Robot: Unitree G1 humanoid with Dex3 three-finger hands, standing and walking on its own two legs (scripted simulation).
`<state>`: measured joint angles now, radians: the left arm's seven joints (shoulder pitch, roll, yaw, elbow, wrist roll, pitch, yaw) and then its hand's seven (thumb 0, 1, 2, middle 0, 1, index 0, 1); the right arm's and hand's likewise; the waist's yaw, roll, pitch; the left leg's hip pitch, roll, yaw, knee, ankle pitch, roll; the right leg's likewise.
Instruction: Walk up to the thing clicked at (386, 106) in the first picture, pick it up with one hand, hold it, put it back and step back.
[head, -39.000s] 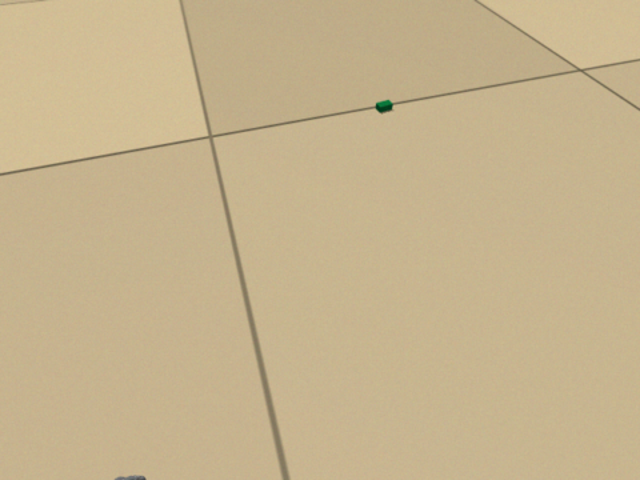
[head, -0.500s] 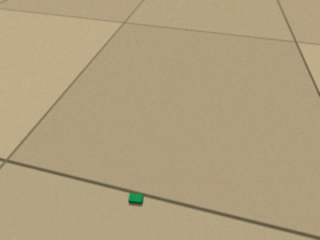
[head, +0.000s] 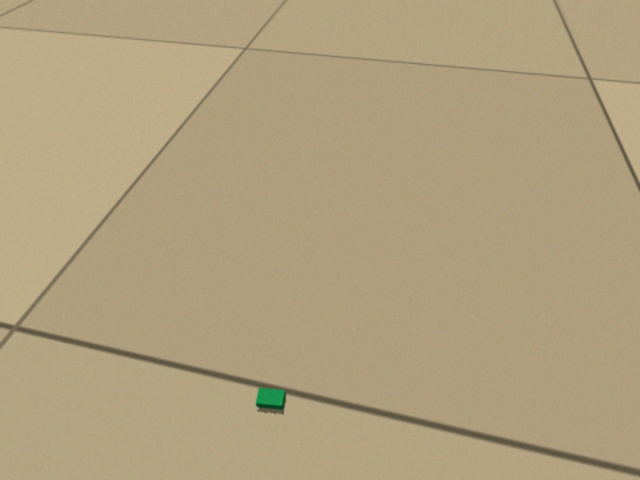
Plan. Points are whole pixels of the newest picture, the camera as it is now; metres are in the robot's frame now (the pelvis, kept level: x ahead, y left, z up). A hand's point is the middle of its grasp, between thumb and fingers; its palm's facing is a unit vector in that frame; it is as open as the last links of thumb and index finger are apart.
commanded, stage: stand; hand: left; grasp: from above
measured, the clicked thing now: (271, 398) +0.47 +0.20 -0.76
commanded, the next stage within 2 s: step back in 1.38 s
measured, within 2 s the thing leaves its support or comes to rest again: neither
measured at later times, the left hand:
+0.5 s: hand out of the picture +0.10 +0.24 -0.16, palm faces +0.01 -0.94 -0.34, open 7.3 cm
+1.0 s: hand out of the picture +0.09 +0.24 -0.15, palm faces +0.00 -0.94 -0.34, open 7.3 cm
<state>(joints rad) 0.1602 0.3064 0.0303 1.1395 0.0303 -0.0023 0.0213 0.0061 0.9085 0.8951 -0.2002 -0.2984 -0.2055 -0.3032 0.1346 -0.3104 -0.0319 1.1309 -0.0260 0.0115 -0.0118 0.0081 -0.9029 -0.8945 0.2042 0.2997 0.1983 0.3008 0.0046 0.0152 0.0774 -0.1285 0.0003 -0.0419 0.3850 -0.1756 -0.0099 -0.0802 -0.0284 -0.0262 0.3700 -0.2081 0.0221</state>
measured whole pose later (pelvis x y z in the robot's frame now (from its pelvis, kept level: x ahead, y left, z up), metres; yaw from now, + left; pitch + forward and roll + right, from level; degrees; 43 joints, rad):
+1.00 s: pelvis +0.02 -0.01 +0.00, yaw +0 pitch -4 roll +0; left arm 0.11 0.33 0.03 1.14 0.02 -0.01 0.01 0.01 0.91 0.89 -0.20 -0.30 -0.21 -0.30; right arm 0.10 -0.33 -0.01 1.14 -0.02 0.00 -0.01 0.01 -0.90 -0.89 0.20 0.30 0.20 0.30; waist 0.00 0.01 0.06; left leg -0.10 0.01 -0.04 0.33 -0.17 -0.02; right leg -0.06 -0.02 -0.02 0.32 -0.20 0.01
